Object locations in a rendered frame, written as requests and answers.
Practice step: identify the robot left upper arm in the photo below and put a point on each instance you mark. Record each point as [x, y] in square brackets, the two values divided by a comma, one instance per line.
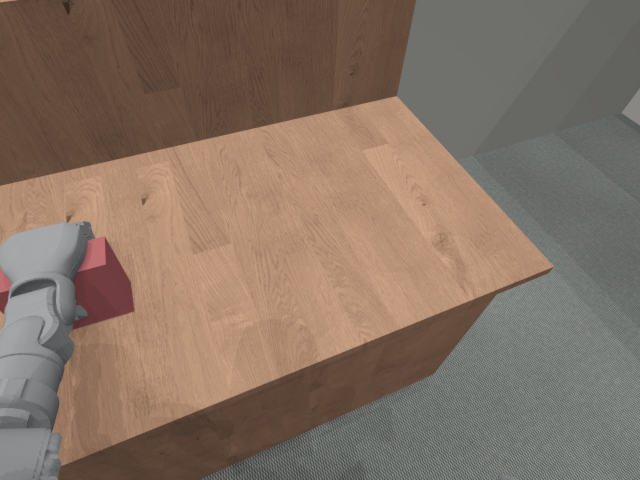
[29, 454]

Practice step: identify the table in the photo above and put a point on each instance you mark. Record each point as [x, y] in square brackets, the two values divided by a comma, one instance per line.
[298, 243]

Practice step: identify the left robot hand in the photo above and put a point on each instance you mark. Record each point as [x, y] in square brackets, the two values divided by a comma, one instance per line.
[58, 248]

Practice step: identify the left robot forearm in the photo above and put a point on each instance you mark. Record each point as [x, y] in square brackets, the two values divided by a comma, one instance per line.
[34, 347]

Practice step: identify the sponge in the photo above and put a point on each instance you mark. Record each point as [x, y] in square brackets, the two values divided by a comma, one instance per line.
[102, 287]

